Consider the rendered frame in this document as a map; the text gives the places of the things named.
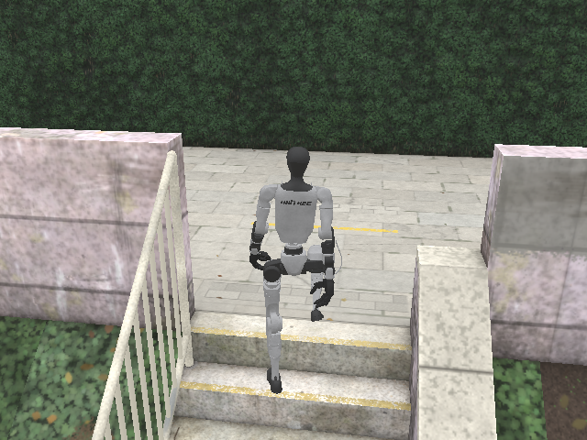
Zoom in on stairs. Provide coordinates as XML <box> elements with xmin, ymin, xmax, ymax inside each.
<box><xmin>169</xmin><ymin>332</ymin><xmax>412</xmax><ymax>440</ymax></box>

